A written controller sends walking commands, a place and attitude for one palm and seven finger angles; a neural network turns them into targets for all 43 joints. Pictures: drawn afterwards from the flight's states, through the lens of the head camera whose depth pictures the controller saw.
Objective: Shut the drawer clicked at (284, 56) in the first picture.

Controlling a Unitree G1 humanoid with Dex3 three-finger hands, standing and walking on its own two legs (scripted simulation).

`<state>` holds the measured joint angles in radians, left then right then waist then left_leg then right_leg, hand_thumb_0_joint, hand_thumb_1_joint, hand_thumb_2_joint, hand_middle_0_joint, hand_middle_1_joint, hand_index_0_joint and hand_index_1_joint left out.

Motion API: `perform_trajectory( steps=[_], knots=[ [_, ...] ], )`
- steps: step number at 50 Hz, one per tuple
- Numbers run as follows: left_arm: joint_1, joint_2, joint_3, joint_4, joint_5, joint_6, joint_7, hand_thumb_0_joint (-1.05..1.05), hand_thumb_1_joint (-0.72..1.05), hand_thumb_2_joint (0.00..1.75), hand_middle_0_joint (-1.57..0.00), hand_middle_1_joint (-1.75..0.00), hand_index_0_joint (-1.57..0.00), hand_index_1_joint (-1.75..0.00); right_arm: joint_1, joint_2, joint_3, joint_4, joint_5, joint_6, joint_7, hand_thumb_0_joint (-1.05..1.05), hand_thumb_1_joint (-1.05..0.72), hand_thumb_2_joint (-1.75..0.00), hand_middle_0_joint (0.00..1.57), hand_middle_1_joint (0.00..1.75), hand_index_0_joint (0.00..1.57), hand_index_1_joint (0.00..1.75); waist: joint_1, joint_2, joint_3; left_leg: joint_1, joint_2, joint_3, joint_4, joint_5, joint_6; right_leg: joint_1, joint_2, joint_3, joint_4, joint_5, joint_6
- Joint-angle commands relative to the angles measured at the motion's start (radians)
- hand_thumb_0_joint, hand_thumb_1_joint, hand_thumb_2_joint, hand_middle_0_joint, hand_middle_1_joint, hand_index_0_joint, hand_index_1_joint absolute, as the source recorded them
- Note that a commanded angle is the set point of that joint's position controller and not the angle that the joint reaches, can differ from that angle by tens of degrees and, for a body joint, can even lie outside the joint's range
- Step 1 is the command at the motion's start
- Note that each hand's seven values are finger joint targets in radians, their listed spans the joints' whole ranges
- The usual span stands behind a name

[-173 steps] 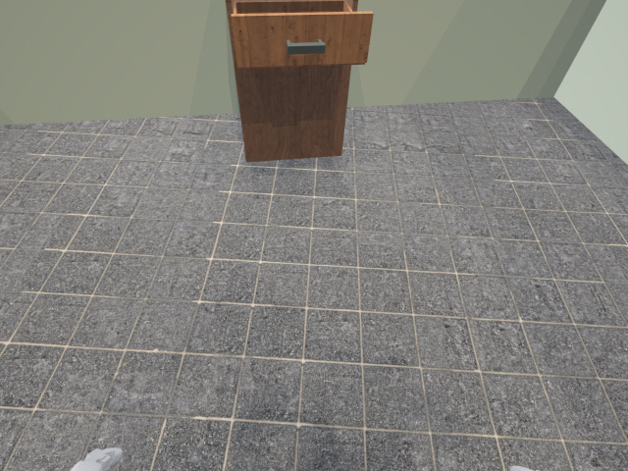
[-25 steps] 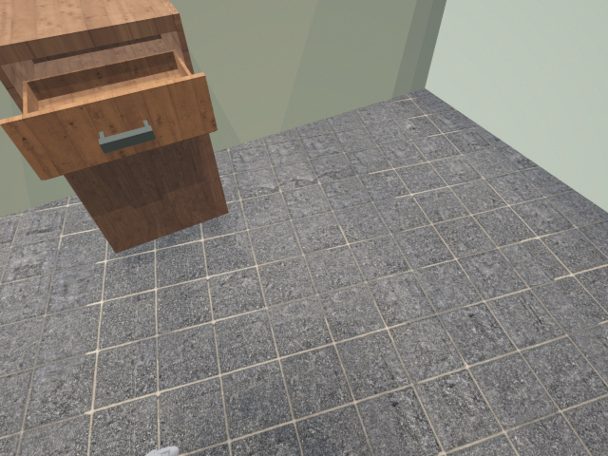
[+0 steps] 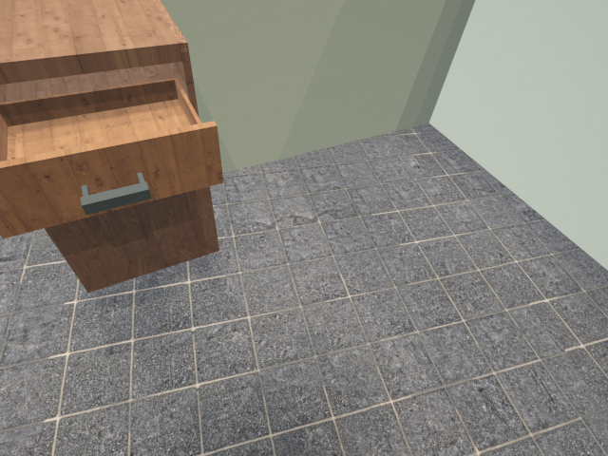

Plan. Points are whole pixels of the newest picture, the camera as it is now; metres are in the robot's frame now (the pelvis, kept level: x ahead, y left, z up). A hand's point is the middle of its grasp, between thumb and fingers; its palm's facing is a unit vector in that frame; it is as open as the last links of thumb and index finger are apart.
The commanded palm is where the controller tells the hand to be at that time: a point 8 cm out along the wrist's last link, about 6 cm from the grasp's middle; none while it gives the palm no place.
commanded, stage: walk to a spot facing it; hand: left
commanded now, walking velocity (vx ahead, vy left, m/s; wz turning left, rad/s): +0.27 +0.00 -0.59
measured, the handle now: (115, 190) +0.57 +0.42 -0.05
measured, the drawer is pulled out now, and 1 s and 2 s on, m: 0.30 0.30 0.30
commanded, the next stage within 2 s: turn to face it in 0.14 s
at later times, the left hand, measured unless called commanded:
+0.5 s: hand (264, 344) +0.33 +0.09 -0.16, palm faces -0.13 -0.97 -0.22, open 7.4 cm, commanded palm none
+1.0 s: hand (187, 397) +0.23 +0.20 -0.17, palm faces +0.25 -0.93 -0.28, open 7.4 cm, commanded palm none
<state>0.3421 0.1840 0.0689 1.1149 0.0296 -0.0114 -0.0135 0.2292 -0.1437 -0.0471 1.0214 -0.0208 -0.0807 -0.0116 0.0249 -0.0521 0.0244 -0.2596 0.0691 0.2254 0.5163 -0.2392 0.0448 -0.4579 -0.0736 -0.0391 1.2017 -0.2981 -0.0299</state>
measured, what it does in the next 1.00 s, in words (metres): walks ahead: right foot, then left foot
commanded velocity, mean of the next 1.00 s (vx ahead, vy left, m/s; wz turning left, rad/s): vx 0.04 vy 0.00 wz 0.34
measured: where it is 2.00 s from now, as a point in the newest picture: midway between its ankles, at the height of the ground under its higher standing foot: outside the picture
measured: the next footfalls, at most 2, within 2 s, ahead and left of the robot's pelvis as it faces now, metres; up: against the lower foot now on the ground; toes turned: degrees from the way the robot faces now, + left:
right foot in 0.36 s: +0.28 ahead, -0.17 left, +0.00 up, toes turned -16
left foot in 0.78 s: +0.27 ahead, +0.07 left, +0.00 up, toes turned +14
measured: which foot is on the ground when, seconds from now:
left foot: down 0.00-0.34, up 0.36-0.76, down 0.78-1.00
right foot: up 0.00-0.34, down 0.36-0.78, up 0.80-1.00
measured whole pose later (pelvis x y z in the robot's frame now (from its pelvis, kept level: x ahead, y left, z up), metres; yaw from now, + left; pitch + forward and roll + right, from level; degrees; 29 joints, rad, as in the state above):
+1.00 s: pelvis +0.21 -0.04 +0.00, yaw +12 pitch +1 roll -1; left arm 0.21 0.27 0.10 0.94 0.02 0.06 0.02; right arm 0.20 -0.21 -0.05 0.91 -0.02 0.02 0.00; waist 0.00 -0.02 0.05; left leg -0.32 0.01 0.05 0.51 -0.21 0.04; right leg -0.49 -0.09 -0.04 1.04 -0.40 0.08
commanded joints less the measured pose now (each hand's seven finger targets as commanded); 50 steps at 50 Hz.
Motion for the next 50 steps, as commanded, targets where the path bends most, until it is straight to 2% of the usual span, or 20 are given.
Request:
perform_trajectory(
  steps=[1,12,14,15,16,17,18,19,20,22,24,30,36,37,38,39,40,42,45,50],
  knots=[
    [0.026,-0.004,0.007,-0.069,0.003,0.002,-0.007,0.00,0.90,0.90,-0.20,-0.30,-0.20,-0.30,0.132,-0.103,-0.014,0.006,0.002,-0.021,-0.011,0.00,-0.90,-0.90,0.20,0.30,0.20,0.30,-0.012,0.133,0.031,0.117,0.268,-0.154,-0.347,0.154,0.078,-0.173,-0.056,0.035,-0.037,0.099,0.024],
    [-0.258,0.008,0.010,-0.218,-0.004,0.008,-0.024,0.00,0.90,0.90,-0.20,-0.30,-0.20,-0.30,0.221,-0.134,-0.028,0.028,-0.008,0.011,-0.007,0.00,-0.90,-0.90,0.20,0.30,0.20,0.30,-0.077,0.157,0.111,0.234,0.290,0.028,-0.235,0.430,0.075,-0.143,-0.017,-0.081,-0.479,0.125,0.010],
    [-0.180,0.010,0.002,-0.197,0.000,-0.008,-0.013,0.00,0.90,0.90,-0.20,-0.30,-0.20,-0.30,0.201,-0.141,-0.023,0.034,-0.009,0.014,-0.010,0.00,-0.90,-0.90,0.20,0.30,0.20,0.30,-0.038,0.147,0.051,0.225,0.277,0.030,-0.109,0.617,0.069,0.028,0.027,-0.102,-0.559,0.123,-0.014],
    [-0.067,0.027,0.003,-0.157,0.004,-0.020,-0.006,0.00,0.90,0.90,-0.20,-0.30,-0.20,-0.30,0.187,-0.148,-0.019,0.040,-0.003,0.016,-0.008,0.00,-0.90,-0.90,0.20,0.30,0.20,0.30,0.013,0.139,-0.020,0.208,0.243,0.044,0.016,0.653,0.045,0.187,0.059,-0.131,-0.625,0.180,-0.019],
    [0.058,0.078,0.012,-0.112,0.007,-0.037,0.004,0.00,0.90,0.90,-0.20,-0.30,-0.20,-0.30,0.185,-0.133,-0.013,0.046,0.006,0.015,-0.002,0.00,-0.90,-0.90,0.20,0.30,0.20,0.30,0.068,0.081,-0.114,0.120,0.186,0.058,0.193,0.535,0.004,0.401,0.024,-0.102,-0.688,0.353,-0.022],
    [0.130,0.190,0.034,-0.086,0.009,-0.054,0.021,0.00,0.90,0.90,-0.20,-0.30,-0.20,-0.30,0.249,-0.058,-0.002,0.039,0.021,0.017,0.006,0.00,-0.90,-0.90,0.20,0.30,0.20,0.30,0.077,-0.162,-0.242,-0.127,0.057,0.056,0.484,0.013,-0.043,0.652,-0.249,0.206,-0.681,0.697,-0.109],
    [0.165,0.241,0.032,-0.077,-0.015,-0.050,0.019,0.00,0.90,0.90,-0.20,-0.30,-0.20,-0.30,0.258,-0.057,-0.001,0.032,0.025,0.031,-0.007,0.00,-0.90,-0.90,0.20,0.30,0.20,0.30,0.063,-0.134,-0.292,-0.157,-0.007,-0.081,0.694,-0.403,-0.053,0.636,-0.391,0.298,-0.732,0.964,-0.213],
    [0.088,0.229,0.027,-0.096,-0.018,-0.048,0.027,0.00,0.90,0.90,-0.20,-0.30,-0.20,-0.30,0.225,-0.044,-0.001,0.025,0.027,0.043,-0.012,0.00,-0.90,-0.90,0.20,0.30,0.20,0.30,0.050,-0.113,-0.293,-0.172,0.014,-0.184,0.754,-0.391,-0.052,0.545,-0.388,0.287,-0.784,0.849,-0.219],
    [0.003,0.206,0.021,-0.119,-0.015,-0.042,0.032,0.00,0.90,0.90,-0.20,-0.30,-0.20,-0.30,0.201,-0.052,-0.003,0.019,0.021,0.054,-0.012,0.00,-0.90,-0.90,0.20,0.30,0.20,0.30,0.032,-0.138,-0.213,-0.210,0.028,-0.206,0.794,-0.346,-0.057,0.455,-0.381,0.284,-0.832,0.688,-0.206],
    [-0.133,0.135,0.006,-0.150,-0.013,-0.032,0.046,0.00,0.90,0.90,-0.20,-0.30,-0.20,-0.30,0.167,-0.051,-0.004,0.027,0.010,0.075,-0.007,0.00,-0.90,-0.90,0.20,0.30,0.20,0.30,-0.022,-0.019,-0.086,-0.200,0.064,-0.223,0.747,-0.235,-0.067,0.264,-0.323,0.119,-0.875,0.543,-0.147],
    [-0.194,0.117,-0.001,-0.169,-0.010,-0.028,0.048,0.00,0.90,0.90,-0.20,-0.30,-0.20,-0.30,0.199,-0.041,-0.002,0.033,0.006,0.100,-0.002,0.00,-0.90,-0.90,0.20,0.30,0.20,0.30,-0.062,-0.055,-0.076,-0.155,0.056,-0.200,0.655,-0.190,-0.083,0.181,-0.292,-0.005,-0.894,0.482,-0.109],
    [-0.190,0.123,0.017,-0.196,-0.004,-0.002,0.050,0.00,0.90,0.90,-0.20,-0.30,-0.20,-0.30,0.107,-0.054,-0.013,-0.033,-0.001,0.119,0.018,0.00,-0.90,-0.90,0.20,0.30,0.20,0.30,-0.043,-0.082,-0.032,-0.173,0.043,-0.130,0.463,-0.163,-0.095,0.177,-0.297,-0.080,-0.937,0.174,-0.095],
    [-0.175,0.165,0.037,-0.224,-0.004,0.019,0.049,0.00,0.90,0.90,-0.20,-0.30,-0.20,-0.30,0.046,-0.094,-0.024,-0.116,-0.002,0.112,0.028,0.00,-0.90,-0.90,0.20,0.30,0.20,0.30,-0.039,-0.055,-0.038,-0.069,0.024,-0.092,0.169,-0.107,-0.077,0.191,-0.313,-0.127,-0.792,0.111,-0.057],
    [-0.168,0.151,0.036,-0.229,-0.010,0.026,0.047,0.00,0.90,0.90,-0.20,-0.30,-0.20,-0.30,0.076,-0.118,-0.030,-0.119,-0.004,0.107,0.030,0.00,-0.90,-0.90,0.20,0.30,0.20,0.30,-0.056,0.033,-0.058,0.023,0.026,-0.117,0.036,-0.030,-0.069,0.146,-0.286,-0.151,-0.685,0.075,-0.021],
    [-0.161,0.116,0.033,-0.252,-0.018,0.036,0.039,0.00,0.90,0.90,-0.20,-0.30,-0.20,-0.30,0.119,-0.198,-0.048,-0.125,-0.009,0.101,0.027,0.00,-0.90,-0.90,0.20,0.30,0.20,0.30,-0.078,0.264,-0.046,0.071,0.155,-0.350,-0.122,0.072,-0.003,0.014,-0.176,-0.204,-0.488,-0.085,0.050],
    [-0.213,0.071,0.021,-0.309,-0.020,0.039,0.031,0.00,0.90,0.90,-0.20,-0.30,-0.20,-0.30,0.152,-0.298,-0.070,-0.142,-0.017,0.097,0.018,0.00,-0.90,-0.90,0.20,0.30,0.20,0.30,-0.110,0.465,-0.009,0.087,0.374,-0.665,-0.254,0.275,0.134,-0.176,-0.046,-0.171,-0.243,-0.371,0.113],
    [-0.255,0.101,0.020,-0.325,-0.008,0.042,0.029,0.00,0.90,0.90,-0.20,-0.30,-0.20,-0.30,0.156,-0.315,-0.072,-0.132,-0.016,0.097,0.012,0.00,-0.90,-0.90,0.20,0.30,0.20,0.30,-0.121,0.307,-0.044,0.050,0.386,-0.682,-0.273,0.104,0.182,-0.160,-0.041,-0.051,-0.087,-0.331,0.092],
    [-0.240,0.106,0.033,-0.302,-0.007,0.038,0.021,0.00,0.90,0.90,-0.20,-0.30,-0.20,-0.30,0.025,-0.279,-0.060,-0.165,-0.008,0.091,0.002,0.00,-0.90,-0.90,0.20,0.30,0.20,0.30,-0.066,0.299,-0.044,0.016,0.277,-0.581,-0.256,-0.004,0.132,-0.205,-0.045,0.020,-0.006,-0.167,0.098],
    [-0.159,0.118,0.034,-0.256,-0.011,0.039,0.018,0.00,0.90,0.90,-0.20,-0.30,-0.20,-0.30,-0.031,-0.249,-0.050,-0.183,-0.003,0.078,-0.002,0.00,-0.90,-0.90,0.20,0.30,0.20,0.30,-0.036,0.187,-0.087,0.092,0.177,-0.426,-0.205,0.210,0.101,-0.143,-0.033,0.021,-0.067,-0.064,0.113],
    [-0.176,0.117,0.023,-0.273,-0.020,0.043,0.029,0.00,0.90,0.90,-0.20,-0.30,-0.20,-0.30,0.015,-0.274,-0.061,-0.168,-0.002,0.092,0.001,0.00,-0.90,-0.90,0.20,0.30,0.20,0.30,-0.067,0.169,-0.101,0.169,0.188,-0.474,-0.172,0.317,0.143,-0.085,-0.003,0.021,-0.251,-0.135,0.122]
  ],
)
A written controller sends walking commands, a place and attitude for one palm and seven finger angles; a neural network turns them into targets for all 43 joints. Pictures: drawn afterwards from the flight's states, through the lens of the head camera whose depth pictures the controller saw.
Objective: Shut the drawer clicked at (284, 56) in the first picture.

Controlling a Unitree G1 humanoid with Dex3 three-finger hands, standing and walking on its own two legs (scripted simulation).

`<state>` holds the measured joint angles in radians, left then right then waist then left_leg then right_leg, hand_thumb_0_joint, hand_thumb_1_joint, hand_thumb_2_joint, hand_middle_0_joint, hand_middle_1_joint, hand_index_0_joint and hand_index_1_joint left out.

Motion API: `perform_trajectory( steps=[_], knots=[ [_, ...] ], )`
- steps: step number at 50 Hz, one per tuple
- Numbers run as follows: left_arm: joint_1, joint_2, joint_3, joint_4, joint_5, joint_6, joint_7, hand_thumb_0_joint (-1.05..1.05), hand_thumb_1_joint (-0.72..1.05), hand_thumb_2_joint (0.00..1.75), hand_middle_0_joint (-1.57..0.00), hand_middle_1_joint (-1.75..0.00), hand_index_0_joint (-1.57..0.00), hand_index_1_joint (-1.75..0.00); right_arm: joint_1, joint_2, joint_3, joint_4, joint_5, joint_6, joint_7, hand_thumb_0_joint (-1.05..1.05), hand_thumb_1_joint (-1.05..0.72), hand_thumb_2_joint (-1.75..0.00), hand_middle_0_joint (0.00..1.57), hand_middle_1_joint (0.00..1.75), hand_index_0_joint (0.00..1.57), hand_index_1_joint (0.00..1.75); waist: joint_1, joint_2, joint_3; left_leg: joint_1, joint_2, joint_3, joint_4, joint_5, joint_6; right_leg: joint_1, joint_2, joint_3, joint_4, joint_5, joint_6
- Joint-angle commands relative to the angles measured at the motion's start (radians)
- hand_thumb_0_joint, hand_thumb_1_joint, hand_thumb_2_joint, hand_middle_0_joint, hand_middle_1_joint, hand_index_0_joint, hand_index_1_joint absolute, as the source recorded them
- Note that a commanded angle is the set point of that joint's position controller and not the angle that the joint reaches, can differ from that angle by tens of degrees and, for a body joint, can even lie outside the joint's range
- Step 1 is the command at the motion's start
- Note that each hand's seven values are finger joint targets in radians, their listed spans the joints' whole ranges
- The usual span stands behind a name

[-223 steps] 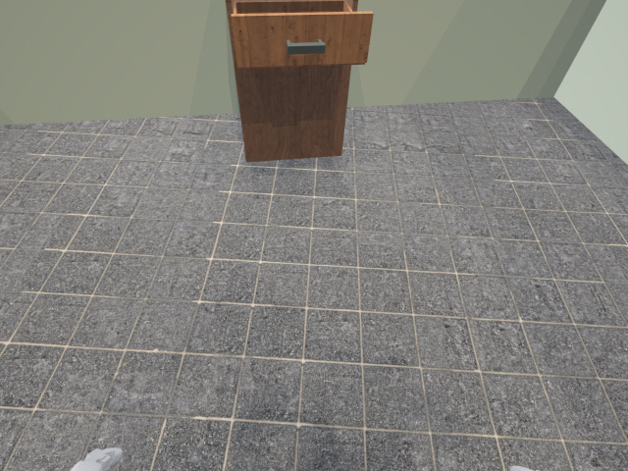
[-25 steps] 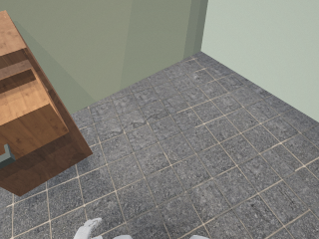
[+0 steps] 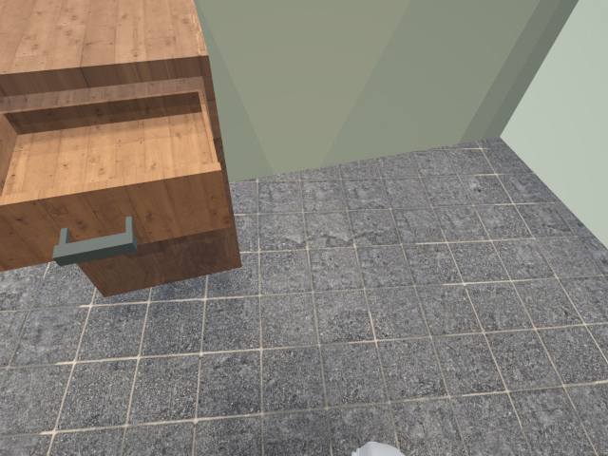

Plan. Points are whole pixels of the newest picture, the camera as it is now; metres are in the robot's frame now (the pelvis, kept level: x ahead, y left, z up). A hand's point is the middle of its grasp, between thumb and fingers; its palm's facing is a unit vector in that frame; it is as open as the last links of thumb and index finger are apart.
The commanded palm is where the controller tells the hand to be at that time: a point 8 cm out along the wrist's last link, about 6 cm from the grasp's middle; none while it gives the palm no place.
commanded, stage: turn to face it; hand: left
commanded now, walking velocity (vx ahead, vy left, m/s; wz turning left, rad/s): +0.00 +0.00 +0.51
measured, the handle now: (97, 238) +0.44 +0.38 -0.05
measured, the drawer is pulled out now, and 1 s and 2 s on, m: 0.30 0.30 0.30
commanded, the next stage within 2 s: take the last steps up to it in 0.38 s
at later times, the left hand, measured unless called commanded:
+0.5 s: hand out of the picture -0.01 +0.14 -0.16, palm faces +0.28 -0.93 -0.25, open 7.3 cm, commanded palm none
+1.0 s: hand out of the picture +0.06 +0.19 -0.16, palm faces +0.30 -0.93 -0.22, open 7.4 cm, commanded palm none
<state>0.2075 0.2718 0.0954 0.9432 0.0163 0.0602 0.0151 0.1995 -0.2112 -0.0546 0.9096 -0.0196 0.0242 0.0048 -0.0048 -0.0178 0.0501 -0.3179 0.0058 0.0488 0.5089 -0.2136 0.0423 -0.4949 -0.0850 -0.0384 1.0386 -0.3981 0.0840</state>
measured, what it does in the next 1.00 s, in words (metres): steps on the spot, turning left: right foot, then left foot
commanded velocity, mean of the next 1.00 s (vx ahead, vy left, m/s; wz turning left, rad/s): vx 0.16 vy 0.02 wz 0.20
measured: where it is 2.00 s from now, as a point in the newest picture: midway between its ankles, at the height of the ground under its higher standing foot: (265, 442)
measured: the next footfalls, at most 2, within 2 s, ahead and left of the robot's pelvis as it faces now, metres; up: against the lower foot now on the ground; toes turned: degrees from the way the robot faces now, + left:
right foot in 0.20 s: +0.05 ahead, -0.15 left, +0.00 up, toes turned +3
left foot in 0.62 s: -0.01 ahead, +0.08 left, +0.00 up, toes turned +21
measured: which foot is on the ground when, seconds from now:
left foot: down 0.00-0.20, up 0.22-0.60, down 0.62-1.00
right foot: up 0.00-0.18, down 0.20-0.62, up 0.64-1.00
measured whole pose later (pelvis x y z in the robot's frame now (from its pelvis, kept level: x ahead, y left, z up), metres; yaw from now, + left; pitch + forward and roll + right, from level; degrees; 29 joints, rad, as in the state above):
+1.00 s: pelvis +0.06 -0.01 +0.00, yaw +18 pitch -1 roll +1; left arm 0.20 0.19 0.04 1.02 0.03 0.01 -0.01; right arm 0.39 -0.16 -0.03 1.11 -0.02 -0.02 -0.01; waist -0.02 0.00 0.04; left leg -0.02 -0.02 0.06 0.37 -0.33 0.02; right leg -0.39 -0.09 -0.09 0.66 -0.30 0.03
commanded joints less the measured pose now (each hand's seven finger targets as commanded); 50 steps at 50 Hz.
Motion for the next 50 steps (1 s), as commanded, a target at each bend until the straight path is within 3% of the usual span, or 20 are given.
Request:
perform_trajectory(
  steps=[1,6,8,9,10,11,13,15,20,24,28,29,31,32,34,36,38,44,47,50],
  knots=[
    [-0.041,0.030,-0.004,-0.102,-0.008,-0.029,0.002,0.00,0.90,0.90,-0.20,-0.30,-0.20,-0.30,0.036,-0.210,-0.055,-0.054,-0.004,-0.009,-0.014,0.00,-0.90,-0.90,0.20,0.30,0.20,0.30,-0.036,0.134,-0.120,0.221,0.245,-0.301,-0.163,0.278,0.144,-0.030,0.017,0.018,-0.122,-0.039,0.006],
    [0.037,0.031,-0.012,-0.095,-0.014,-0.040,0.007,0.00,0.90,0.90,-0.20,-0.30,-0.20,-0.30,-0.022,-0.216,-0.059,-0.070,-0.005,0.007,-0.006,0.00,-0.90,-0.90,0.20,0.30,0.20,0.30,-0.005,0.178,-0.116,0.105,0.202,-0.340,-0.110,0.295,0.120,0.175,0.068,-0.006,-0.374,0.010,-0.015],
    [0.115,0.061,-0.007,-0.083,-0.011,-0.055,0.013,0.00,0.90,0.90,-0.20,-0.30,-0.20,-0.30,-0.054,-0.194,-0.055,-0.080,0.007,0.007,-0.001,0.00,-0.90,-0.90,0.20,0.30,0.20,0.30,0.038,0.129,-0.134,-0.004,0.142,-0.301,-0.012,0.219,0.058,0.359,0.040,0.007,-0.625,0.176,-0.023],
    [0.138,0.139,0.005,-0.085,0.005,-0.067,0.020,0.00,0.90,0.90,-0.20,-0.30,-0.20,-0.30,-0.035,-0.129,-0.046,-0.091,0.017,0.008,0.005,0.00,-0.90,-0.90,0.20,0.30,0.20,0.30,0.044,-0.101,-0.137,-0.172,0.031,-0.187,0.177,-0.017,-0.018,0.481,-0.163,0.215,-0.767,0.188,-0.080],
    [0.115,0.215,0.014,-0.101,0.012,-0.067,0.019,0.00,0.90,0.90,-0.20,-0.30,-0.20,-0.30,-0.046,-0.092,-0.037,-0.120,0.011,0.007,0.007,0.00,-0.90,-0.90,0.20,0.30,0.20,0.30,0.043,-0.293,-0.098,-0.274,-0.076,-0.078,0.398,-0.357,-0.073,0.421,-0.385,0.403,-0.793,0.318,-0.198],
    [0.093,0.185,0.012,-0.113,0.004,-0.069,0.022,0.00,0.90,0.90,-0.20,-0.30,-0.20,-0.30,-0.052,-0.145,-0.052,-0.106,-0.001,0.023,0.006,0.00,-0.90,-0.90,0.20,0.30,0.20,0.30,0.042,-0.254,-0.083,-0.235,-0.027,-0.149,0.557,-0.343,-0.060,0.292,-0.380,0.366,-0.803,0.245,-0.226],
    [-0.008,0.124,-0.004,-0.125,0.004,-0.065,0.023,0.00,0.90,0.90,-0.20,-0.30,-0.20,-0.30,-0.056,-0.132,-0.051,-0.070,-0.003,0.036,0.013,0.00,-0.90,-0.90,0.20,0.30,0.20,0.30,-0.005,-0.162,0.011,-0.251,0.009,-0.123,0.704,-0.232,-0.072,0.229,-0.279,0.229,-0.771,0.281,-0.213],
    [0.000,0.089,-0.018,-0.120,0.005,-0.075,0.019,0.00,0.90,0.90,-0.20,-0.30,-0.20,-0.30,-0.036,-0.110,-0.041,-0.047,-0.002,0.031,0.018,0.00,-0.90,-0.90,0.20,0.30,0.20,0.30,-0.012,-0.147,-0.001,-0.249,0.009,-0.086,0.697,-0.171,-0.091,0.288,-0.217,0.105,-0.720,0.448,-0.196],
    [0.128,0.112,-0.015,-0.064,0.011,-0.075,0.020,0.00,0.90,0.90,-0.20,-0.30,-0.20,-0.30,-0.119,-0.081,-0.021,-0.047,0.006,0.030,0.013,0.00,-0.90,-0.90,0.20,0.30,0.20,0.30,0.048,-0.156,-0.041,-0.185,0.007,-0.022,0.481,-0.228,-0.108,0.416,-0.233,0.055,-0.673,0.675,-0.218],
    [0.148,0.133,-0.005,-0.034,0.017,-0.070,0.021,0.00,0.90,0.90,-0.20,-0.30,-0.20,-0.30,-0.143,-0.064,-0.006,-0.044,0.014,0.019,0.008,0.00,-0.90,-0.90,0.20,0.30,0.20,0.30,0.065,-0.183,-0.080,-0.098,0.001,0.009,0.278,-0.261,-0.094,0.467,-0.245,0.050,-0.636,0.769,-0.232],
    [0.120,0.135,-0.002,-0.001,0.006,-0.068,0.011,0.00,0.90,0.90,-0.20,-0.30,-0.20,-0.30,-0.049,-0.074,0.004,-0.008,0.005,-0.007,0.006,0.00,-0.90,-0.90,0.20,0.30,0.20,0.30,0.027,-0.166,-0.104,0.128,-0.009,0.055,-0.033,-0.112,-0.068,0.377,-0.223,0.022,-0.608,0.423,-0.165],
    [0.102,0.114,-0.006,-0.001,-0.002,-0.065,0.005,0.00,0.90,0.90,-0.20,-0.30,-0.20,-0.30,-0.001,-0.109,-0.003,0.009,0.002,-0.018,0.004,0.00,-0.90,-0.90,0.20,0.30,0.20,0.30,-0.004,-0.073,-0.103,0.258,0.029,0.019,-0.142,-0.061,-0.047,0.263,-0.191,-0.021,-0.535,0.270,-0.124],
    [0.042,0.016,-0.032,-0.060,0.002,-0.063,-0.011,0.00,0.90,0.90,-0.20,-0.30,-0.20,-0.30,0.135,-0.262,-0.034,0.034,-0.010,-0.019,-0.003,0.00,-0.90,-0.90,0.20,0.30,0.20,0.30,-0.066,0.327,-0.067,0.413,0.385,-0.428,-0.258,0.014,0.149,-0.126,0.004,-0.134,-0.152,-0.231,-0.038],
    [-0.034,0.038,-0.033,-0.079,0.016,-0.057,-0.004,0.00,0.90,0.90,-0.20,-0.30,-0.20,-0.30,0.169,-0.251,-0.034,0.050,-0.010,-0.020,-0.011,0.00,-0.90,-0.90,0.20,0.30,0.20,0.30,-0.096,0.306,-0.026,0.337,0.396,-0.465,-0.291,-0.114,0.194,-0.155,-0.007,-0.055,-0.026,-0.261,-0.052],
    [-0.063,0.040,-0.027,-0.052,0.011,-0.062,-0.022,0.00,0.90,0.90,-0.20,-0.30,-0.20,-0.30,0.098,-0.175,-0.013,0.041,-0.004,-0.033,-0.023,0.00,-0.90,-0.90,0.20,0.30,0.20,0.30,-0.053,0.229,0.080,0.224,0.320,-0.397,-0.332,-0.228,0.179,-0.187,-0.038,0.009,0.061,-0.091,-0.060],
    [0.021,0.019,-0.036,-0.002,0.012,-0.065,-0.032,0.00,0.90,0.90,-0.20,-0.30,-0.20,-0.30,0.054,-0.136,0.000,0.035,0.000,-0.051,-0.024,0.00,-0.90,-0.90,0.20,0.30,0.20,0.30,-0.002,0.157,0.057,0.197,0.243,-0.269,-0.333,-0.098,0.143,-0.112,-0.038,-0.004,0.032,0.024,-0.054],
    [0.048,0.009,-0.041,0.019,0.011,-0.066,-0.032,0.00,0.90,0.90,-0.20,-0.30,-0.20,-0.30,0.084,-0.124,0.002,0.051,0.005,-0.063,-0.025,0.00,-0.90,-0.90,0.20,0.30,0.20,0.30,0.007,0.142,0.026,0.217,0.217,-0.208,-0.328,0.015,0.140,-0.074,-0.030,-0.020,-0.014,0.058,-0.047],
    [-0.064,-0.014,-0.048,-0.008,0.008,-0.073,-0.030,0.00,0.90,0.90,-0.20,-0.30,-0.20,-0.30,0.190,-0.113,-0.005,0.121,0.000,-0.072,-0.025,0.00,-0.90,-0.90,0.20,0.30,0.20,0.30,-0.027,0.122,0.065,0.243,0.243,-0.206,-0.326,0.063,0.162,-0.038,-0.025,-0.039,-0.251,0.069,-0.043],
    [-0.068,-0.022,-0.044,-0.012,0.007,-0.083,-0.032,0.00,0.90,0.90,-0.20,-0.30,-0.20,-0.30,0.195,-0.116,-0.009,0.145,-0.005,-0.072,-0.024,0.00,-0.90,-0.90,0.20,0.30,0.20,0.30,-0.018,0.130,0.063,0.203,0.243,-0.204,-0.282,0.073,0.150,0.068,0.005,-0.062,-0.364,0.069,-0.055],
    [0.083,-0.006,-0.029,0.048,0.009,-0.098,-0.028,0.00,0.90,0.90,-0.20,-0.30,-0.20,-0.30,0.186,-0.092,-0.001,0.163,0.000,-0.072,-0.026,0.00,-0.90,-0.90,0.20,0.30,0.20,0.30,0.053,0.079,0.018,0.097,0.165,-0.119,-0.092,0.059,0.083,0.354,0.037,-0.077,-0.551,0.177,-0.076]
  ],
)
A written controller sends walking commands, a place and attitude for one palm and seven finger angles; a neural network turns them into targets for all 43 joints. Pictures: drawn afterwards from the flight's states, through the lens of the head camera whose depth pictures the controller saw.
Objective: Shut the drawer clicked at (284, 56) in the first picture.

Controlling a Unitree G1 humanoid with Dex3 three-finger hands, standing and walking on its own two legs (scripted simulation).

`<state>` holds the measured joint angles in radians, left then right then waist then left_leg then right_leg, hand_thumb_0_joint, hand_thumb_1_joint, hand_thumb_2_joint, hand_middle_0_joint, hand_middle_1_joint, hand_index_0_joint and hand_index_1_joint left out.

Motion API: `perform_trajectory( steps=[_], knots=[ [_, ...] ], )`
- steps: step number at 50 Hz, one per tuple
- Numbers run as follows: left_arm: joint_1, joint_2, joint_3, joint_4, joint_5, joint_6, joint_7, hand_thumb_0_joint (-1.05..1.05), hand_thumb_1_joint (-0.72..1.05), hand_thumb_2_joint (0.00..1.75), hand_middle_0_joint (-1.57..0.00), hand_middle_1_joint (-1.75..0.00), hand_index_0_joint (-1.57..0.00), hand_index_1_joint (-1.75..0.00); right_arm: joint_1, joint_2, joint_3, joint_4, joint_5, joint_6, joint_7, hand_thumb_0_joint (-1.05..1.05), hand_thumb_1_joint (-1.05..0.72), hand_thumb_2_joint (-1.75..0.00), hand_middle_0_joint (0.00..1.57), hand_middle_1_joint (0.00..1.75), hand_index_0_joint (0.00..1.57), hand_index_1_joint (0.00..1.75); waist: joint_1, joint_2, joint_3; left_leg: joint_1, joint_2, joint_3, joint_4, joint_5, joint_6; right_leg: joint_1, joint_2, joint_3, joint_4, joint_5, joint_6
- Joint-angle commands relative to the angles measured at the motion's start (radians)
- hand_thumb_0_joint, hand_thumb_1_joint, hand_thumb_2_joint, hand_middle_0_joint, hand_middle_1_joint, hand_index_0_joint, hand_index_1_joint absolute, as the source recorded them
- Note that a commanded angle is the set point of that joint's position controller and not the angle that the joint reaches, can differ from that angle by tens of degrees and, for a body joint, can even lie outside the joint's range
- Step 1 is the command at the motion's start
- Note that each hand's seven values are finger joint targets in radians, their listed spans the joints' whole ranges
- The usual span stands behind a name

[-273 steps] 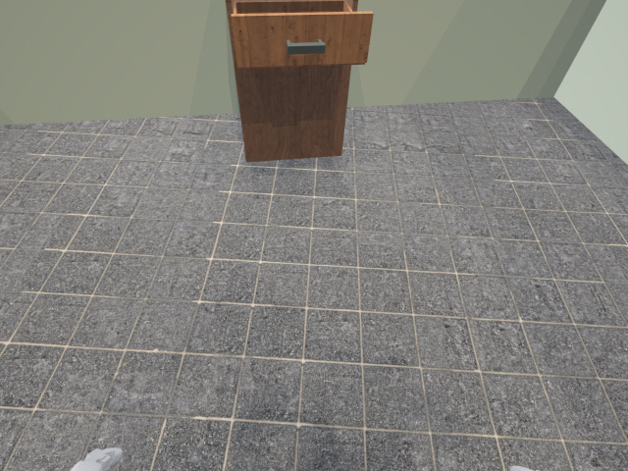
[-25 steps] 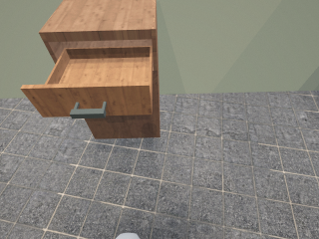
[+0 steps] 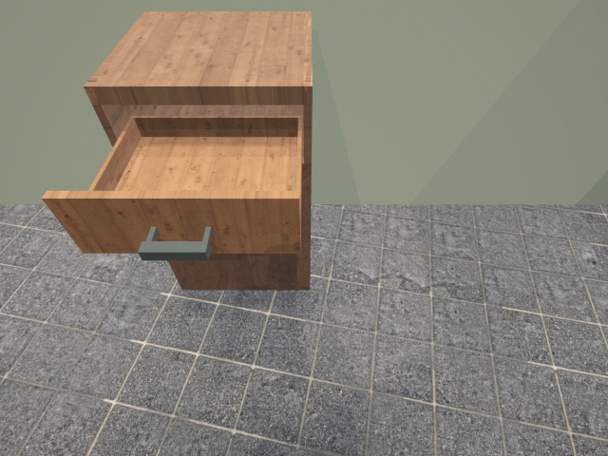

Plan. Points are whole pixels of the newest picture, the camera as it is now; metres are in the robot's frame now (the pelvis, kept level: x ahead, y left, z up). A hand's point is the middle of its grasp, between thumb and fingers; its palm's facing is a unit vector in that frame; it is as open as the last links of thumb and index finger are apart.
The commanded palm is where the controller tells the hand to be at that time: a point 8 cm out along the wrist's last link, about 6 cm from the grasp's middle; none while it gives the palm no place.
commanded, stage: take the last steps up to it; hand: left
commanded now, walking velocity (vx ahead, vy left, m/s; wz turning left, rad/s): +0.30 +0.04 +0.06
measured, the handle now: (177, 241) +0.48 +0.26 -0.06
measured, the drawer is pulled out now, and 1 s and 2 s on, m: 0.30 0.30 0.30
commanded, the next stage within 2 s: come to a stop and stand still in 0.48 s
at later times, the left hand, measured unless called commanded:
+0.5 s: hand out of the picture +0.08 +0.20 -0.19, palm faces +0.16 -0.98 -0.15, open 7.4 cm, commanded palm none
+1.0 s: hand (187, 376) +0.27 +0.22 -0.17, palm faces +0.03 -0.96 -0.27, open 7.4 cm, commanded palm none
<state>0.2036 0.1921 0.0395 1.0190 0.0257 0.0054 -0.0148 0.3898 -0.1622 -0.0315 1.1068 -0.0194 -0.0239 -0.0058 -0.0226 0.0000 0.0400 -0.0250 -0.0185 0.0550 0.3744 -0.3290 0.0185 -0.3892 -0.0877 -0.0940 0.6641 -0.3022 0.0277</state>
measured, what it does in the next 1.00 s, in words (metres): walks ahead: right foot, then left foot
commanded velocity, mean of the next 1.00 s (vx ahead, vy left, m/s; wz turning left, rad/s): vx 0.03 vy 0.02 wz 0.01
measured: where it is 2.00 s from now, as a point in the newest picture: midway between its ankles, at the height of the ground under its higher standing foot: outside the picture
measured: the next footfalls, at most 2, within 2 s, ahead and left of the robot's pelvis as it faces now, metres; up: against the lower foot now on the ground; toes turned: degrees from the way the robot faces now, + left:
right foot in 0.04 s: +0.11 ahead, -0.12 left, +0.00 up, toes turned -7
left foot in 0.48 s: +0.24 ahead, +0.16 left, +0.00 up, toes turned +11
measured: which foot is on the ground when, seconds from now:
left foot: down 0.00-0.04, up 0.06-0.46, down 0.48-0.92, up 0.94-1.00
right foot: up 0.00-0.02, down 0.04-0.48, up 0.50-0.84, down 0.86-1.00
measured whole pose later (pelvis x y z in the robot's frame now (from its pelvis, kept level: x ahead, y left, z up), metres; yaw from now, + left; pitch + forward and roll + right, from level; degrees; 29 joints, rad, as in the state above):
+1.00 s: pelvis +0.22 +0.02 +0.00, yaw +1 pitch +0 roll +2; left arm 0.17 0.17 0.03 1.03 0.02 0.01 0.04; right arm 0.19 -0.17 -0.06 1.07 0.00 0.05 -0.03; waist -0.01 0.02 0.09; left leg -0.33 0.01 0.06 0.85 -0.52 -0.02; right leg -0.30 -0.04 -0.08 0.57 -0.28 -0.05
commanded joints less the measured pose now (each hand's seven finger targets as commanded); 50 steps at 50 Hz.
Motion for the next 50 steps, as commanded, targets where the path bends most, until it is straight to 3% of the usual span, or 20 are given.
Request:
perform_trajectory(
  steps=[1,2,3,6,10,18,21,22,23,24,26,28,32,35,42,44,45,46,48,50],
  knots=[
    [0.206,0.131,0.040,0.008,0.005,-0.057,0.008,0.00,0.90,0.90,-0.20,-0.30,-0.20,-0.30,0.001,-0.108,-0.019,-0.037,0.009,-0.030,-0.010,0.00,-0.90,-0.90,0.20,0.30,0.20,0.30,0.119,-0.062,-0.035,-0.320,0.125,-0.059,0.253,0.119,0.067,0.446,-0.069,0.121,-0.241,0.021,-0.060],
    [0.313,0.235,0.063,0.036,0.007,-0.065,0.019,0.00,0.90,0.90,-0.20,-0.30,-0.20,-0.30,0.018,-0.055,-0.012,-0.068,0.012,-0.034,0.000,0.00,-0.90,-0.90,0.20,0.30,0.20,0.30,0.143,-0.304,-0.082,-0.545,0.004,0.044,0.545,-0.160,0.016,0.604,-0.338,0.487,-0.385,0.011,-0.168],
    [0.346,0.246,0.064,0.042,-0.013,-0.063,0.024,0.00,0.90,0.90,-0.20,-0.30,-0.20,-0.30,-0.029,-0.107,-0.022,-0.086,0.006,-0.025,-0.001,0.00,-0.90,-0.90,0.20,0.30,0.20,0.30,0.154,-0.264,-0.091,-0.568,0.042,-0.039,0.713,-0.254,0.019,0.514,-0.396,0.595,-0.473,-0.103,-0.215],
    [0.147,0.123,0.036,-0.001,-0.010,-0.064,0.032,0.00,0.90,0.90,-0.20,-0.30,-0.20,-0.30,-0.087,-0.078,-0.034,-0.073,-0.003,-0.010,0.013,0.00,-0.90,-0.90,0.20,0.30,0.20,0.30,0.069,-0.074,0.056,-0.573,0.134,-0.075,0.798,-0.019,0.003,0.226,-0.303,0.376,-0.517,-0.196,-0.183],
    [0.124,0.071,0.024,0.006,-0.002,-0.077,0.033,0.00,0.90,0.90,-0.20,-0.30,-0.20,-0.30,-0.025,-0.022,-0.028,-0.051,-0.008,0.017,0.021,0.00,-0.90,-0.90,0.20,0.30,0.20,0.30,0.014,-0.120,0.068,-0.472,0.141,-0.008,0.643,0.071,-0.038,0.118,-0.212,0.132,-0.528,0.043,-0.148],
    [0.177,0.133,0.037,0.043,0.003,-0.077,0.029,0.00,0.90,0.90,-0.20,-0.30,-0.20,-0.30,-0.186,-0.032,-0.026,-0.129,0.001,-0.005,0.039,0.00,-0.90,-0.90,0.20,0.30,0.20,0.30,0.054,-0.124,0.060,-0.414,0.116,0.045,0.311,0.096,-0.040,0.211,-0.221,0.083,-0.467,0.135,-0.160],
    [0.168,0.124,0.040,0.056,-0.002,-0.062,0.032,0.00,0.90,0.90,-0.20,-0.30,-0.20,-0.30,-0.138,-0.048,-0.024,-0.115,0.000,-0.016,0.031,0.00,-0.90,-0.90,0.20,0.30,0.20,0.30,0.020,-0.123,0.046,-0.229,0.082,0.078,0.164,0.146,-0.030,0.163,-0.184,0.050,-0.370,0.126,-0.124],
    [0.173,0.103,0.036,0.055,-0.001,-0.055,0.031,0.00,0.90,0.90,-0.20,-0.30,-0.20,-0.30,-0.074,-0.072,-0.029,-0.090,-0.001,-0.022,0.027,0.00,-0.90,-0.90,0.20,0.30,0.20,0.30,-0.006,-0.057,0.036,-0.103,0.077,0.075,0.114,0.161,-0.029,0.099,-0.144,0.019,-0.273,0.097,-0.103],
    [0.188,0.061,0.028,0.049,-0.005,-0.049,0.029,0.00,0.90,0.90,-0.20,-0.30,-0.20,-0.30,0.026,-0.144,-0.044,-0.068,-0.009,-0.030,0.015,0.00,-0.90,-0.90,0.20,0.30,0.20,0.30,-0.043,0.117,-0.028,0.030,0.181,-0.058,0.039,0.185,0.004,0.029,-0.066,-0.035,-0.059,0.035,-0.067],
    [0.214,0.009,0.019,0.029,-0.014,-0.048,0.026,0.00,0.90,0.90,-0.20,-0.30,-0.20,-0.30,0.104,-0.241,-0.064,-0.058,-0.015,-0.028,0.002,0.00,-0.90,-0.90,0.20,0.30,0.20,0.30,-0.054,0.342,-0.089,0.128,0.396,-0.328,-0.062,0.235,0.097,-0.123,0.045,-0.106,0.201,-0.263,-0.024],
    [0.126,0.018,0.014,0.007,-0.003,-0.046,0.031,0.00,0.90,0.90,-0.20,-0.30,-0.20,-0.30,0.066,-0.209,-0.052,-0.059,-0.009,-0.018,-0.013,0.00,-0.90,-0.90,0.20,0.30,0.20,0.30,-0.060,0.275,-0.066,0.026,0.429,-0.379,-0.140,0.098,0.170,-0.212,0.015,0.025,0.480,-0.280,-0.046],
    [0.113,0.026,0.017,0.022,-0.003,-0.049,0.020,0.00,0.90,0.90,-0.20,-0.30,-0.20,-0.30,-0.031,-0.139,-0.029,-0.084,-0.004,-0.029,-0.018,0.00,-0.90,-0.90,0.20,0.30,0.20,0.30,-0.018,0.143,-0.020,-0.062,0.382,-0.262,-0.142,0.203,0.168,-0.210,-0.031,0.060,0.516,-0.157,-0.040],
    [0.192,-0.025,0.001,0.067,-0.012,-0.016,0.035,0.00,0.90,0.90,-0.20,-0.30,-0.20,-0.30,-0.129,-0.069,0.000,-0.090,0.004,-0.044,-0.035,0.00,-0.90,-0.90,0.20,0.30,0.20,0.30,0.055,0.070,-0.046,-0.166,0.303,-0.043,-0.098,0.757,0.130,0.002,-0.026,0.075,0.284,-0.041,0.000],
    [0.193,-0.015,-0.007,0.067,-0.011,0.004,0.048,0.00,0.90,0.90,-0.20,-0.30,-0.20,-0.30,-0.155,-0.100,-0.002,-0.077,0.005,-0.024,-0.039,0.00,-0.90,-0.90,0.20,0.30,0.20,0.30,0.053,0.104,-0.070,-0.122,0.303,-0.020,-0.061,0.796,0.129,0.068,0.000,0.051,0.114,-0.019,0.006],
    [0.139,0.062,0.019,0.014,-0.002,0.018,0.052,0.00,0.90,0.90,-0.20,-0.30,-0.20,-0.30,-0.160,-0.131,-0.041,-0.065,0.002,0.023,-0.040,0.00,-0.90,-0.90,0.20,0.30,0.20,0.30,0.054,0.107,0.009,-0.175,0.280,-0.059,0.052,0.617,0.085,0.149,0.017,0.052,-0.124,0.145,-0.024],
    [0.130,0.125,0.027,0.001,0.004,0.006,0.054,0.00,0.90,0.90,-0.20,-0.30,-0.20,-0.30,-0.139,-0.100,-0.046,-0.079,0.011,0.033,-0.033,0.00,-0.90,-0.90,0.20,0.30,0.20,0.30,0.036,-0.036,-0.040,-0.223,0.149,0.024,0.188,0.329,0.001,0.198,-0.106,0.198,-0.180,0.591,-0.078],
    [0.122,0.163,0.036,-0.002,0.003,-0.003,0.056,0.00,0.90,0.90,-0.20,-0.30,-0.20,-0.30,-0.109,-0.064,-0.042,-0.081,0.015,0.042,-0.028,0.00,-0.90,-0.90,0.20,0.30,0.20,0.30,0.027,-0.184,-0.100,-0.266,0.069,0.076,0.303,0.075,-0.036,0.262,-0.225,0.306,-0.219,0.823,-0.160],
    [0.135,0.180,0.039,-0.002,-0.004,-0.010,0.058,0.00,0.90,0.90,-0.20,-0.30,-0.20,-0.30,-0.129,-0.058,-0.040,-0.094,0.017,0.056,-0.029,0.00,-0.90,-0.90,0.20,0.30,0.20,0.30,0.056,-0.252,-0.138,-0.306,0.030,0.028,0.450,-0.255,-0.044,0.290,-0.292,0.348,-0.261,0.983,-0.236],
    [0.083,0.160,0.037,-0.009,-0.001,-0.005,0.065,0.00,0.90,0.90,-0.20,-0.30,-0.20,-0.30,-0.151,-0.062,-0.042,-0.095,0.018,0.064,-0.034,0.00,-0.90,-0.90,0.20,0.30,0.20,0.30,0.044,-0.154,-0.131,-0.370,0.029,-0.063,0.647,-0.275,-0.043,0.313,-0.284,0.310,-0.237,1.009,-0.285],
    [0.055,0.154,0.039,-0.026,-0.002,-0.005,0.066,0.00,0.90,0.90,-0.20,-0.30,-0.20,-0.30,-0.159,-0.069,-0.044,-0.092,0.016,0.068,-0.030,0.00,-0.90,-0.90,0.20,0.30,0.20,0.30,0.044,-0.103,-0.122,-0.405,0.028,-0.080,0.722,-0.219,-0.056,0.313,-0.251,0.256,-0.236,0.944,-0.259]
  ],
)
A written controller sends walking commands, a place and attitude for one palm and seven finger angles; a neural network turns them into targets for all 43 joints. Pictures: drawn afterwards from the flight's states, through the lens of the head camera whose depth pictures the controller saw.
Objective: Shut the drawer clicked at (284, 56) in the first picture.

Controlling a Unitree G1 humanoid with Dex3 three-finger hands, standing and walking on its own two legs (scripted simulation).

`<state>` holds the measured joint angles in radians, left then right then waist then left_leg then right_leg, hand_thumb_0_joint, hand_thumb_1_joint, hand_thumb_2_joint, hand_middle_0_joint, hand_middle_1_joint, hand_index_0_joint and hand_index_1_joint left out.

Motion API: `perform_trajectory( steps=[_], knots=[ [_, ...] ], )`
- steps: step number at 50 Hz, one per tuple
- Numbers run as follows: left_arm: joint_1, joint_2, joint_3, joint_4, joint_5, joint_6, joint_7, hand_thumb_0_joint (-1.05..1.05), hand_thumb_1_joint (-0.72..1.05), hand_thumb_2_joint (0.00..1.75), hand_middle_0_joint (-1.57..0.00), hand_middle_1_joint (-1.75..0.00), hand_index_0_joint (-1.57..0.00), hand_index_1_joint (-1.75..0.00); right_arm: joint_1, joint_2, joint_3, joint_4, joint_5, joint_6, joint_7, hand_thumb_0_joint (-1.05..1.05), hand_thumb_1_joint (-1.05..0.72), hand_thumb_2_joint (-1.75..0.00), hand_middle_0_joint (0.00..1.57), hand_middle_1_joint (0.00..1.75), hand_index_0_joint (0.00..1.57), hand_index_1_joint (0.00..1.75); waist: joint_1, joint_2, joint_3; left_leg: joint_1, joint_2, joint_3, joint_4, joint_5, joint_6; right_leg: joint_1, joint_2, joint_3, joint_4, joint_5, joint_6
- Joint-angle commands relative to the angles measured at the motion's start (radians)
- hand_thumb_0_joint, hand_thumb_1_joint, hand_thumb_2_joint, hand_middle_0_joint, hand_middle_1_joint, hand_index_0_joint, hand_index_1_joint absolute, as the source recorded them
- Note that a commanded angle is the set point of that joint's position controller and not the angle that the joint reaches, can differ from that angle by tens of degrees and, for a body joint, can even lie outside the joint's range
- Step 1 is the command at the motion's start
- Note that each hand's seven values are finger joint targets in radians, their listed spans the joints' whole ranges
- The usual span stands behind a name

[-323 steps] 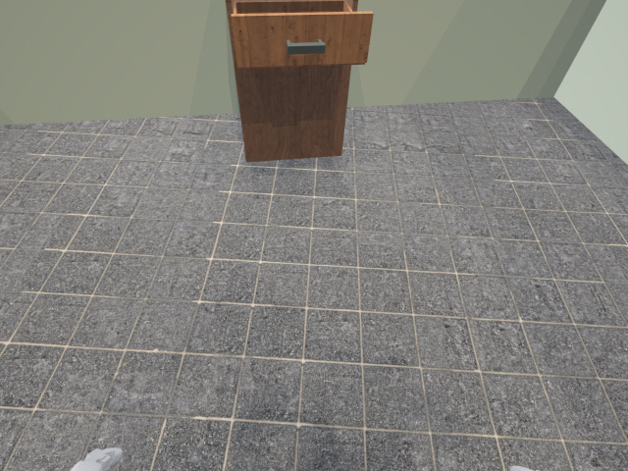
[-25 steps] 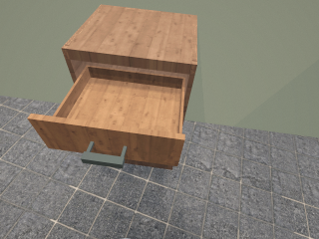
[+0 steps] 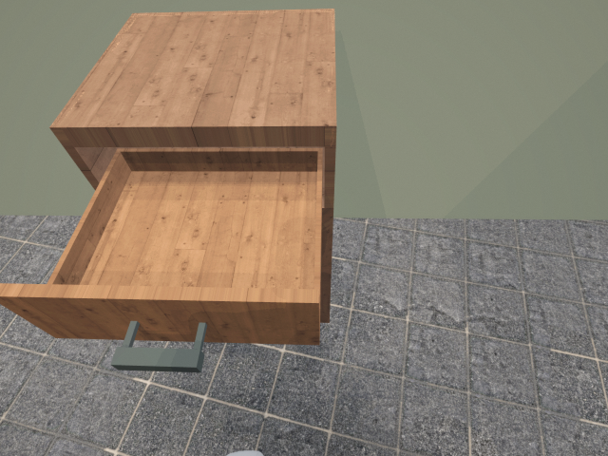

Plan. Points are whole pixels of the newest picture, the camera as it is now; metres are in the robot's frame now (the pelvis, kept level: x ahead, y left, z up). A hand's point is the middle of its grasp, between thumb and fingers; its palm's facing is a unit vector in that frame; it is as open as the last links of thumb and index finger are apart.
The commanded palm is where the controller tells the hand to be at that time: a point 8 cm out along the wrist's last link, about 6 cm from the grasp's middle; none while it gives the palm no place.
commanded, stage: come to a stop and stand still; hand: left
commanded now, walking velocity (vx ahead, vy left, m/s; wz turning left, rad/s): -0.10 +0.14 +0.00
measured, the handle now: (163, 344) +0.27 +0.23 -0.05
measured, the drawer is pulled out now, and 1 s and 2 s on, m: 0.30 0.30 0.30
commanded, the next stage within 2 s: look again from close up in 1.62 s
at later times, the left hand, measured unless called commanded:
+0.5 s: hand out of the picture -0.02 +0.26 -0.17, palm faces +0.02 -0.96 -0.28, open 7.4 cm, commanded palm none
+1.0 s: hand out of the picture -0.02 +0.23 -0.17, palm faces +0.00 -0.98 -0.22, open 7.3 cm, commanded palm none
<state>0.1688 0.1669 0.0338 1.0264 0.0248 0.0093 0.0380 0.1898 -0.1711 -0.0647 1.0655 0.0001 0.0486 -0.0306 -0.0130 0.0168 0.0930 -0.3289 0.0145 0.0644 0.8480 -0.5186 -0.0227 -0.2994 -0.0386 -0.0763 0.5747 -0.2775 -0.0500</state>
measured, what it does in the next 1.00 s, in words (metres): steps on the spot: left foot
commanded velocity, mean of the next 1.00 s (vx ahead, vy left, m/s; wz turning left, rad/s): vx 0.00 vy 0.01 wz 0.00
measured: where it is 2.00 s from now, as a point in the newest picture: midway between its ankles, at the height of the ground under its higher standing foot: outside the picture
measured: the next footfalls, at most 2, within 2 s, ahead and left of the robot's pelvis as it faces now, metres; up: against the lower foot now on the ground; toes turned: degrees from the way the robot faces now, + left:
left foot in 0.30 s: -0.02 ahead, +0.16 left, +0.00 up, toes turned +3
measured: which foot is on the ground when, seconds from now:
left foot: up 0.00-0.28, down 0.30-1.00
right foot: down 0.00-1.00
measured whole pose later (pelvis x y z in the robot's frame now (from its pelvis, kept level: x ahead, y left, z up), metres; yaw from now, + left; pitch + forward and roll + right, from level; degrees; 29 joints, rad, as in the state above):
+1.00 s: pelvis -0.03 +0.06 +0.00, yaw +0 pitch +0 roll +1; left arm 0.31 0.15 -0.01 1.05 0.02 0.01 0.04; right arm 0.34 -0.16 0.00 1.06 0.00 -0.01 -0.01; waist -0.01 0.01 0.01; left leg -0.17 -0.03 0.07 0.46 -0.30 0.03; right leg -0.30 -0.01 0.08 0.50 -0.20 0.03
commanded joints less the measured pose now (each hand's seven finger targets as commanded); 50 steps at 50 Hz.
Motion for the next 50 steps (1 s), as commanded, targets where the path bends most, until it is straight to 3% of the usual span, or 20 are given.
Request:
perform_trajectory(
  steps=[1,8,9,10,12,13,14,15,16,17,19,21,22,26,27,30,33,36,42,50],
  knots=[
    [0.076,0.179,0.046,-0.038,0.000,-0.009,0.014,0.00,0.90,0.90,-0.20,-0.30,-0.20,-0.30,0.040,-0.064,-0.010,-0.054,-0.004,-0.002,-0.003,0.00,-0.90,-0.90,0.20,0.30,0.20,0.30,0.031,-0.128,-0.169,-0.104,-0.003,-0.092,0.239,-0.011,-0.022,0.218,-0.290,0.222,-0.156,0.878,-0.172],
    [0.067,0.200,0.056,-0.046,0.008,0.000,0.008,0.00,0.90,0.90,-0.20,-0.30,-0.20,-0.30,0.044,-0.053,0.003,-0.073,-0.003,-0.011,0.009,0.00,-0.90,-0.90,0.20,0.30,0.20,0.30,0.044,-0.199,-0.161,0.012,-0.007,-0.042,-0.116,0.052,-0.024,0.190,-0.242,0.237,-0.221,0.513,-0.148],
    [0.124,0.235,0.044,-0.074,0.013,-0.027,0.051,0.00,0.90,0.90,-0.20,-0.30,-0.20,-0.30,0.067,-0.107,-0.006,-0.154,0.002,-0.045,0.012,0.00,-0.90,-0.90,0.20,0.30,0.20,0.30,0.007,-0.143,-0.341,-0.038,-0.051,0.006,-0.096,-0.003,-0.040,0.419,-0.279,0.333,-0.049,1.110,-0.121],
    [0.140,0.250,0.048,-0.118,0.008,-0.023,0.046,0.00,0.90,0.90,-0.20,-0.30,-0.20,-0.30,0.058,-0.080,-0.008,-0.189,0.004,-0.044,0.013,0.00,-0.90,-0.90,0.20,0.30,0.20,0.30,0.036,-0.129,-0.368,-0.028,-0.014,-0.028,-0.163,0.047,0.003,0.383,-0.267,0.264,-0.030,0.831,-0.120],
    [0.067,0.211,0.033,-0.129,-0.001,-0.001,0.034,0.00,0.90,0.90,-0.20,-0.30,-0.20,-0.30,0.107,-0.058,0.009,-0.195,-0.006,-0.040,0.014,0.00,-0.90,-0.90,0.20,0.30,0.20,0.30,-0.012,-0.064,-0.246,0.148,-0.043,0.015,-0.394,0.239,0.007,0.121,-0.187,0.192,-0.040,0.354,-0.063],
    [0.047,0.175,0.020,-0.135,-0.007,0.005,0.028,0.00,0.90,0.90,-0.20,-0.30,-0.20,-0.30,0.122,-0.081,0.010,-0.191,-0.012,-0.040,0.014,0.00,-0.90,-0.90,0.20,0.30,0.20,0.30,-0.019,-0.023,-0.138,0.158,0.004,-0.015,-0.427,0.243,0.025,0.001,-0.136,0.156,-0.043,0.149,-0.024],
    [0.048,0.137,0.013,-0.142,-0.011,0.012,0.022,0.00,0.90,0.90,-0.20,-0.30,-0.20,-0.30,0.119,-0.117,0.010,-0.205,-0.018,-0.041,0.016,0.00,-0.90,-0.90,0.20,0.30,0.20,0.30,-0.008,0.066,-0.059,0.086,0.106,-0.122,-0.474,0.286,0.063,-0.058,-0.069,0.109,-0.034,-0.003,0.012],
    [0.066,0.112,0.009,-0.151,-0.010,0.014,0.017,0.00,0.90,0.90,-0.20,-0.30,-0.20,-0.30,0.093,-0.145,0.012,-0.226,-0.026,-0.039,0.017,0.00,-0.90,-0.90,0.20,0.30,0.20,0.30,0.014,0.062,-0.015,-0.012,0.171,-0.172,-0.492,0.281,0.097,-0.037,-0.026,0.064,-0.033,-0.055,0.029],
    [0.069,0.114,0.007,-0.149,-0.003,0.023,0.013,0.00,0.90,0.90,-0.20,-0.30,-0.20,-0.30,0.052,-0.141,0.016,-0.242,-0.026,-0.038,0.020,0.00,-0.90,-0.90,0.20,0.30,0.20,0.30,0.018,0.104,0.035,-0.108,0.162,-0.195,-0.549,0.095,0.099,-0.014,-0.008,0.043,-0.015,-0.114,0.032],
    [0.084,0.114,0.001,-0.148,-0.002,0.031,0.006,0.00,0.90,0.90,-0.20,-0.30,-0.20,-0.30,0.025,-0.151,0.016,-0.246,-0.029,-0.042,0.024,0.00,-0.90,-0.90,0.20,0.30,0.20,0.30,0.024,0.224,0.037,-0.149,0.167,-0.217,-0.611,0.007,0.103,0.009,0.008,0.038,0.049,-0.097,0.037],
    [0.137,0.111,-0.002,-0.134,-0.002,0.030,-0.003,0.00,0.90,0.90,-0.20,-0.30,-0.20,-0.30,-0.025,-0.160,0.016,-0.253,-0.025,-0.039,0.023,0.00,-0.90,-0.90,0.20,0.30,0.20,0.30,0.050,0.150,0.067,-0.222,0.156,-0.194,-0.614,-0.051,0.115,0.054,0.021,0.047,0.112,-0.032,0.037],
    [0.185,0.111,-0.003,-0.131,-0.001,0.021,-0.008,0.00,0.90,0.90,-0.20,-0.30,-0.20,-0.30,-0.021,-0.164,0.016,-0.253,-0.021,-0.036,0.025,0.00,-0.90,-0.90,0.20,0.30,0.20,0.30,0.061,0.051,0.029,-0.193,0.127,-0.159,-0.568,-0.056,0.101,0.076,0.016,0.073,0.065,-0.008,0.039],
    [0.186,0.117,-0.002,-0.131,-0.001,0.020,-0.009,0.00,0.90,0.90,-0.20,-0.30,-0.20,-0.30,-0.013,-0.157,0.017,-0.246,-0.021,-0.036,0.025,0.00,-0.90,-0.90,0.20,0.30,0.20,0.30,0.057,0.047,0.039,-0.178,0.114,-0.158,-0.566,-0.073,0.095,0.057,0.013,0.091,0.020,-0.025,0.033],
    [0.158,0.151,0.003,-0.150,0.004,0.000,-0.006,0.00,0.90,0.90,-0.20,-0.30,-0.20,-0.30,0.096,-0.137,0.018,-0.220,-0.020,-0.033,0.026,0.00,-0.90,-0.90,0.20,0.30,0.20,0.30,0.004,-0.100,0.016,-0.023,0.036,-0.116,-0.454,-0.043,0.070,-0.111,-0.041,0.248,-0.176,-0.288,0.002],
    [0.149,0.158,0.006,-0.150,0.003,0.002,-0.006,0.00,0.90,0.90,-0.20,-0.30,-0.20,-0.30,0.121,-0.132,0.017,-0.207,-0.022,-0.031,0.026,0.00,-0.90,-0.90,0.20,0.30,0.20,0.30,-0.006,-0.100,0.021,0.012,0.030,-0.113,-0.449,-0.035,0.072,-0.159,-0.038,0.253,-0.194,-0.322,-0.002],
    [0.159,0.138,0.009,-0.145,-0.002,-0.002,-0.006,0.00,0.90,0.90,-0.20,-0.30,-0.20,-0.30,0.150,-0.131,0.021,-0.184,-0.023,-0.040,0.023,0.00,-0.90,-0.90,0.20,0.30,0.20,0.30,-0.014,-0.057,-0.025,0.040,0.042,-0.129,-0.472,0.007,0.076,-0.137,-0.020,0.245,-0.159,-0.253,0.007],
    [0.187,0.112,0.006,-0.122,-0.003,-0.003,-0.008,0.00,0.90,0.90,-0.20,-0.30,-0.20,-0.30,0.128,-0.137,0.022,-0.166,-0.020,-0.052,0.020,0.00,-0.90,-0.90,0.20,0.30,0.20,0.30,0.009,0.015,-0.040,0.005,0.078,-0.172,-0.545,-0.012,0.085,-0.062,0.014,0.192,-0.103,-0.125,0.022],
    [0.212,0.094,-0.003,-0.091,-0.004,-0.013,-0.006,0.00,0.90,0.90,-0.20,-0.30,-0.20,-0.30,0.122,-0.125,0.029,-0.143,-0.014,-0.063,0.016,0.00,-0.90,-0.90,0.20,0.30,0.20,0.30,0.021,0.005,-0.038,-0.004,0.079,-0.173,-0.545,0.040,0.083,-0.008,0.004,0.210,-0.115,-0.035,0.016],
    [0.191,0.094,-0.016,-0.051,-0.008,-0.018,-0.001,0.00,0.90,0.90,-0.20,-0.30,-0.20,-0.30,0.175,-0.102,0.039,-0.081,-0.010,-0.070,0.011,0.00,-0.90,-0.90,0.20,0.30,0.20,0.30,0.007,-0.020,0.012,0.025,0.076,-0.163,-0.554,0.086,0.075,-0.022,-0.015,0.225,-0.155,-0.021,0.008],
    [0.184,0.087,-0.020,-0.015,-0.014,-0.028,0.005,0.00,0.90,0.90,-0.20,-0.30,-0.20,-0.30,0.200,-0.084,0.050,-0.031,-0.005,-0.086,0.001,0.00,-0.90,-0.90,0.20,0.30,0.20,0.30,0.006,-0.018,-0.068,0.123,0.075,-0.116,-0.489,0.357,0.065,0.060,-0.038,0.215,-0.132,0.213,0.009]
  ],
)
